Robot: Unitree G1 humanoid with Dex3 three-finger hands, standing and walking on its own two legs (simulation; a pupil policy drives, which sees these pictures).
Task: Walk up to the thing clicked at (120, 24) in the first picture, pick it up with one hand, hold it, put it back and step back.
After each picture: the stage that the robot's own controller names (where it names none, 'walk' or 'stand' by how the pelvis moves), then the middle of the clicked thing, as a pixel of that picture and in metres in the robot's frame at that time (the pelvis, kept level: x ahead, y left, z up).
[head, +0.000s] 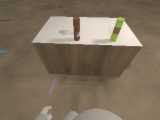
stand; (116, 30) +0.91 -0.21 +0.05
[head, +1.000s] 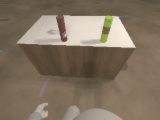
rise first; (105, 30) +0.82 -0.06 +0.08
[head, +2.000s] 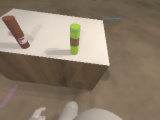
rise first; (74, 41) +0.54 +0.20 +0.09
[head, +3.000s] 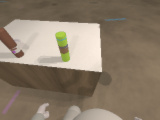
stand; (63, 48) +0.48 +0.25 +0.08
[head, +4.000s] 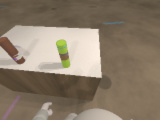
stand; (64, 55) +0.46 +0.24 +0.05
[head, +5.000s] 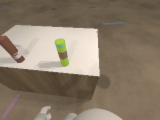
stand; (62, 54) +0.47 +0.26 +0.05
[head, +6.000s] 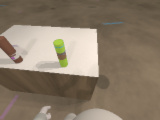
stand; (61, 54) +0.46 +0.27 +0.05
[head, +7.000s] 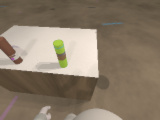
stand; (61, 55) +0.46 +0.27 +0.05
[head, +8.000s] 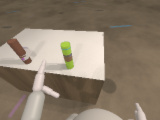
rise first; (68, 56) +0.45 +0.25 +0.05
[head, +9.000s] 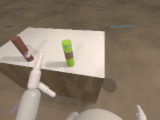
go down; (68, 54) +0.48 +0.25 +0.05
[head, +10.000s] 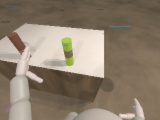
go down; (68, 53) +0.48 +0.23 +0.06
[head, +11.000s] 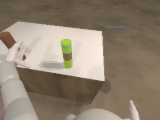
go down; (67, 55) +0.45 +0.22 +0.06
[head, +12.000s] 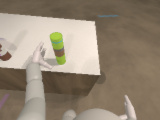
close in; (59, 50) +0.45 +0.23 +0.08
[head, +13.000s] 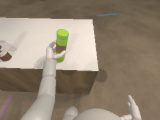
close; (61, 47) +0.48 +0.22 +0.10
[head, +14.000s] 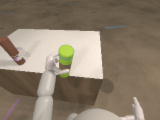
lift; (65, 64) +0.31 +0.18 +0.16
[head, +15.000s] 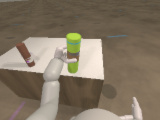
lift; (73, 55) +0.33 +0.14 +0.23
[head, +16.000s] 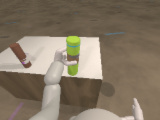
hold; (73, 58) +0.33 +0.14 +0.21
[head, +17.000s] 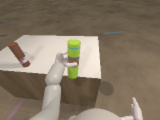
hold; (73, 61) +0.33 +0.14 +0.18
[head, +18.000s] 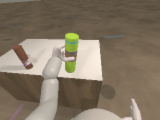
crouch; (71, 55) +0.34 +0.15 +0.23
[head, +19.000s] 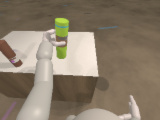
lower; (61, 41) +0.44 +0.20 +0.23
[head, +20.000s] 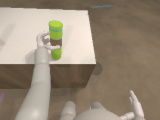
lower; (56, 43) +0.48 +0.21 +0.12
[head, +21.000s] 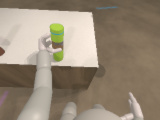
lower; (57, 45) +0.46 +0.22 +0.11
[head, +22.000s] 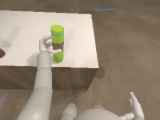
lower; (58, 46) +0.46 +0.22 +0.11
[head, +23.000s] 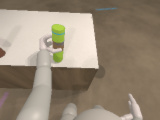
lower; (58, 45) +0.47 +0.22 +0.11
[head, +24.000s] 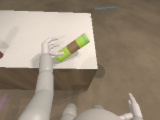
open; (72, 48) +0.49 +0.13 +0.07
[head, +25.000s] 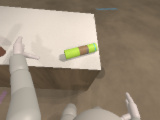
sink last; (81, 50) +0.52 +0.08 +0.01
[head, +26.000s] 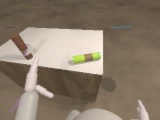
stand; (86, 57) +0.54 +0.11 -0.01
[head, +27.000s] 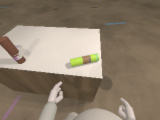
stand; (84, 60) +0.51 +0.09 -0.03
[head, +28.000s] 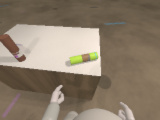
stand; (83, 58) +0.53 +0.10 -0.03
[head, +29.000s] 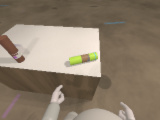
stand; (83, 58) +0.52 +0.11 -0.03
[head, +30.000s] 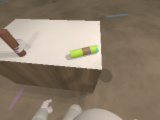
walk; (84, 51) +0.56 +0.10 -0.03
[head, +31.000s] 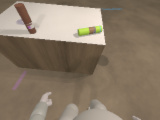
walk; (89, 30) +0.82 +0.06 -0.02
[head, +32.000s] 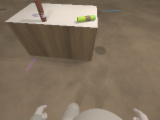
stand; (86, 18) +1.18 +0.19 -0.01
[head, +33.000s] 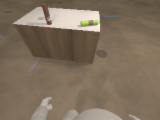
stand; (89, 23) +1.21 +0.11 -0.03
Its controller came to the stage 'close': yes
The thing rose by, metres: 0.21
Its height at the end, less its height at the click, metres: -0.09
